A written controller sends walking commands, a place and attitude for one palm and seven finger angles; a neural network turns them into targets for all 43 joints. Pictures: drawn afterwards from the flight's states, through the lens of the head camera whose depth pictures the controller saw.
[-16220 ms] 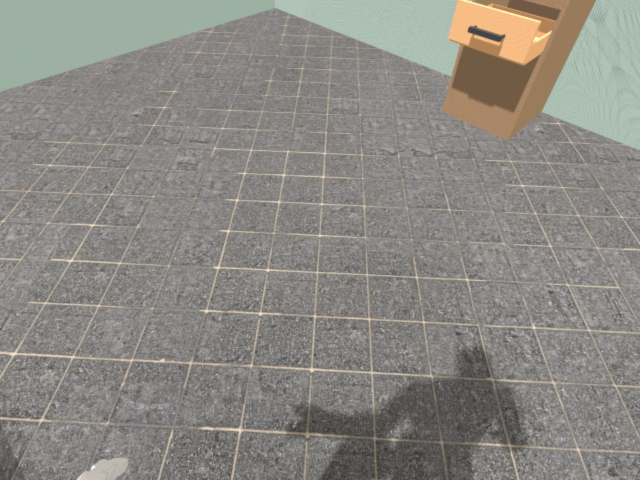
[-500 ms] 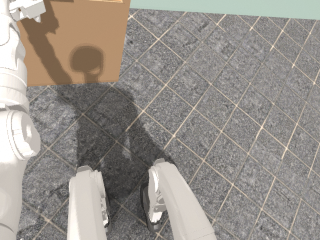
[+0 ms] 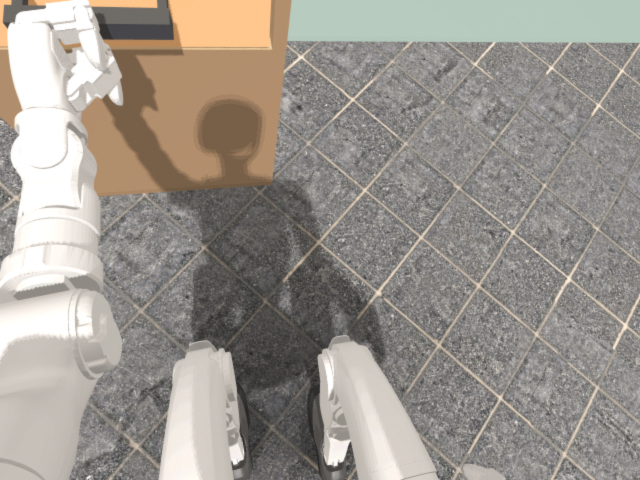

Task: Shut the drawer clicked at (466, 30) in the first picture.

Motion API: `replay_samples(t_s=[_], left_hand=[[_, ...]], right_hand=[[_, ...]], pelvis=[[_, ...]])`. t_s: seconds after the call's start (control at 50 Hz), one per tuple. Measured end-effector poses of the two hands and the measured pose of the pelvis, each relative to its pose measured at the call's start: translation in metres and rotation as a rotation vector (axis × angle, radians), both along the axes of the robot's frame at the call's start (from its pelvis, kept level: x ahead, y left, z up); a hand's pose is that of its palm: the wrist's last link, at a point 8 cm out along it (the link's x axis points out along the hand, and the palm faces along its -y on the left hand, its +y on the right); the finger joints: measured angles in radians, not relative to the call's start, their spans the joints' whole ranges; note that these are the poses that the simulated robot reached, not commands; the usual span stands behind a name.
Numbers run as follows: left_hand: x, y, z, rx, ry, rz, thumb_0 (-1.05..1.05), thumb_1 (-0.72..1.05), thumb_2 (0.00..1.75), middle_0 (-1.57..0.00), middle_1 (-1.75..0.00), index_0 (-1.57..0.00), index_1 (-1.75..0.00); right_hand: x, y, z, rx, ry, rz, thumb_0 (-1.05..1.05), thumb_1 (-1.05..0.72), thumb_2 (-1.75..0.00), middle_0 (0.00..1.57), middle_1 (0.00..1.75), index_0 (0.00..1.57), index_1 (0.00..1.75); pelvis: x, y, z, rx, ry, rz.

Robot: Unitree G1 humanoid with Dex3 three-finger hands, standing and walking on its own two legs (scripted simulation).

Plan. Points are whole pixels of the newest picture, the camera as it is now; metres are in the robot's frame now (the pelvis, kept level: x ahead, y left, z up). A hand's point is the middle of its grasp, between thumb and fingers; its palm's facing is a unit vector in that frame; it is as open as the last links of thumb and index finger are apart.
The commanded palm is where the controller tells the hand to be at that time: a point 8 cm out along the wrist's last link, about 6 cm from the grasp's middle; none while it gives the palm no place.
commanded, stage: draw the hand back to the body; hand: left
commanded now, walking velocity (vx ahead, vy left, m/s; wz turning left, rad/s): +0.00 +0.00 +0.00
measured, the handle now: (93, 8) +0.64 +0.22 +0.02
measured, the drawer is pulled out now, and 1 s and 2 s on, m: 0.00 0.00 0.00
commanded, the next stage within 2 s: step back with the hand held close in 1.30 s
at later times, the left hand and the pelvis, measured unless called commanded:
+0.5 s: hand out of the picture +0.37 +0.21 +0.18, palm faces +0.12 -0.99 -0.10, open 3.3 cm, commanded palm +0.33 +0.26 +0.21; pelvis +0.05 +0.01 +0.15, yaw +6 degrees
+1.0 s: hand out of the picture +0.26 +0.26 +0.33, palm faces +0.40 -0.85 -0.34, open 3.3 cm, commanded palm +0.20 +0.30 +0.36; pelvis +0.07 +0.01 +0.21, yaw +6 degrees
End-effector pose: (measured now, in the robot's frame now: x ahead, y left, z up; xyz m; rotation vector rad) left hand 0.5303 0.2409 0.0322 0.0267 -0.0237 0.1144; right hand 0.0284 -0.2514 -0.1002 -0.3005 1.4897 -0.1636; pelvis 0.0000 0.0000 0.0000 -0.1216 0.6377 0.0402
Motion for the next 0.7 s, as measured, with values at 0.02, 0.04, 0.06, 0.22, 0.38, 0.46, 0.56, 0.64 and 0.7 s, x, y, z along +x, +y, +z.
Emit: replay_samples(t_s=[0.02,0.04,0.06,0.22,0.38,0.46,0.56,0.64,0.7], left_hand=[[-0.004,0.001,0.005,0.007,-0.012,-0.003,0.02,0.89,0.90,-1.39,-1.60,-1.40,-1.60],[-0.010,0.002,0.010,0.017,-0.020,-0.007,0.02,0.89,0.90,-1.39,-1.60,-1.40,-1.60],[-0.018,0.003,0.016,0.026,-0.022,-0.014,0.02,0.90,0.90,-1.39,-1.60,-1.40,-1.60],[-0.104,0.015,0.073,0.007,0.077,0.003,0.02,0.90,0.90,-1.39,-1.60,-1.40,-1.60],[-0.146,0.023,0.132,-0.008,0.014,-0.001,0.02,0.90,0.90,-1.40,-1.60,-1.40,-1.60],[-0.169,0.022,0.150,0.012,0.041,-0.020,0.02,0.90,0.90,-1.40,-1.60,-1.40,-1.60],[-0.209,0.025,0.173,0.128,0.200,0.072,0.02,0.90,0.90,-1.39,-1.60,-1.40,-1.60],[-0.234,0.037,0.197,0.184,0.244,0.166,0.02,0.90,0.90,-1.39,-1.60,-1.40,-1.60],[-0.246,0.046,0.220,0.209,0.227,0.223,0.02,0.90,0.90,-1.40,-1.60,-1.40,-1.60]], right_hand=[[0.005,0.000,0.002,0.006,-0.007,-0.007,0.00,-0.90,-0.89,0.20,0.30,0.20,0.30],[0.010,0.000,0.004,0.015,-0.016,-0.016,0.00,-0.90,-0.89,0.20,0.30,0.20,0.30],[0.016,0.001,0.008,0.026,-0.027,-0.024,0.00,-0.90,-0.89,0.20,0.30,0.20,0.30],[0.089,0.015,0.063,0.094,-0.206,0.043,0.00,-0.90,-0.89,0.20,0.30,0.20,0.30],[0.167,0.014,0.127,0.056,-0.463,0.140,0.00,-0.90,-0.89,0.20,0.30,0.20,0.30],[0.190,0.018,0.157,0.053,-0.555,0.147,0.00,-0.90,-0.89,0.20,0.30,0.20,0.30],[0.204,0.035,0.190,0.070,-0.601,0.124,0.01,-0.90,-0.89,0.20,0.30,0.20,0.30],[0.212,0.052,0.206,0.099,-0.635,0.140,0.01,-0.90,-0.89,0.20,0.30,0.20,0.30],[0.218,0.064,0.213,0.126,-0.660,0.162,0.01,-0.90,-0.89,0.20,0.30,0.20,0.30]], pelvis=[[0.002,0.000,0.003,0.003,-0.003,0.000],[0.004,0.000,0.008,0.007,-0.009,0.000],[0.006,0.000,0.014,0.012,-0.017,0.001],[0.025,0.000,0.081,0.049,-0.121,0.032],[0.040,0.002,0.119,0.062,-0.248,0.072],[0.044,0.005,0.135,0.074,-0.314,0.071],[0.051,0.010,0.165,0.098,-0.408,0.064],[0.056,0.013,0.183,0.112,-0.473,0.068],[0.058,0.014,0.191,0.120,-0.516,0.075]])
